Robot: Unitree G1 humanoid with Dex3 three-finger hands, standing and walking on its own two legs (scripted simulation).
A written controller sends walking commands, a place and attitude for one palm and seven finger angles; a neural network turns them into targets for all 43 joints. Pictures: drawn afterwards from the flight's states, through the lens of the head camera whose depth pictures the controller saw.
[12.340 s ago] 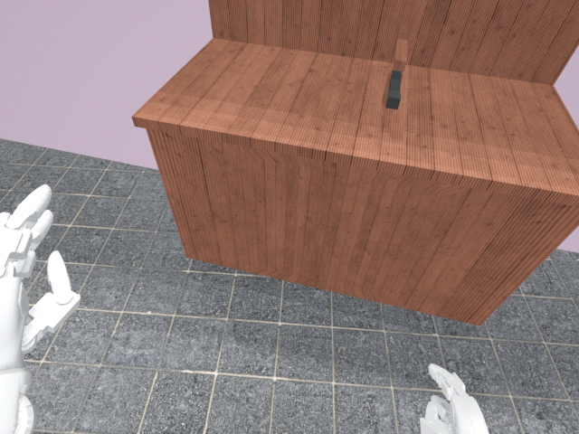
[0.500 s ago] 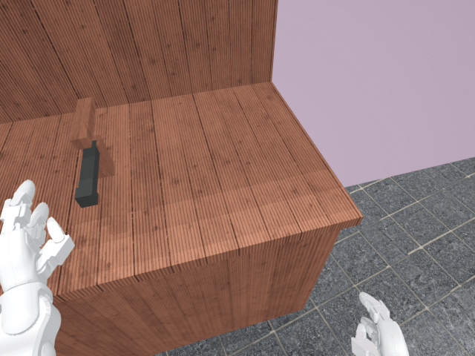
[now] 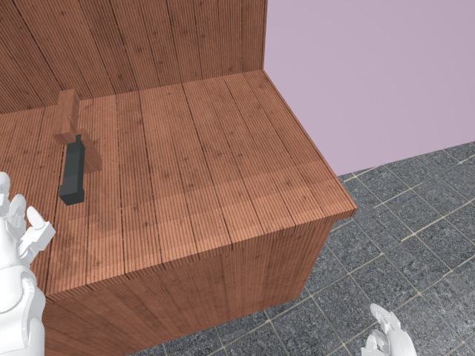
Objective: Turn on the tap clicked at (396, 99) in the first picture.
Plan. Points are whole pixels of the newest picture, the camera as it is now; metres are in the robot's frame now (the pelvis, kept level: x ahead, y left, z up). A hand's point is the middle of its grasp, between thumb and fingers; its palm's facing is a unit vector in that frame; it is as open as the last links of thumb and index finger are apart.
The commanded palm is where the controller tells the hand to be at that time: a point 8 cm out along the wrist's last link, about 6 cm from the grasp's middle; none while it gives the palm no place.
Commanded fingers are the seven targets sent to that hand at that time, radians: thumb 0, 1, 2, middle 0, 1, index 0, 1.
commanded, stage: reach beside the lever's end, fingers flat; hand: left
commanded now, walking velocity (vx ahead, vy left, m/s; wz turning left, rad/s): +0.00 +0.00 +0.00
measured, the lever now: (72, 193) +0.34 +0.32 +0.08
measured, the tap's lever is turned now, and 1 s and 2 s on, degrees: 0 0 9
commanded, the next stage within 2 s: push the lever round in 0.56 s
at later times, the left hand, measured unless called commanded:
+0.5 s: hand (50, 229) +0.28 +0.33 +0.07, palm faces +0.58 -0.80 -0.13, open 7.8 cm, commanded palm +0.23 +0.37 +0.07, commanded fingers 0.00 0.90 0.90 -0.15 -0.15 -0.15 -0.15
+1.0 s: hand (63, 216) +0.30 +0.32 +0.07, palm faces +0.57 -0.82 -0.11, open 7.8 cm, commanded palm +0.25 +0.36 +0.07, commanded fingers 0.00 0.90 0.90 -0.15 -0.15 -0.15 -0.15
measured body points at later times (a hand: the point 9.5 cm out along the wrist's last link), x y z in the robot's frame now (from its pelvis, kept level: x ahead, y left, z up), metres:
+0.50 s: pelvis +0.00 +0.01 +0.00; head +0.04 +0.00 +0.45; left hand +0.24 +0.37 +0.08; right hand +0.15 -0.25 -0.11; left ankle +0.01 +0.13 -0.72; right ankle +0.02 -0.11 -0.72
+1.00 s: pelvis +0.00 +0.01 +0.00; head +0.04 +0.00 +0.44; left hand +0.27 +0.36 +0.08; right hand +0.15 -0.25 -0.11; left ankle +0.01 +0.13 -0.72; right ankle +0.02 -0.10 -0.72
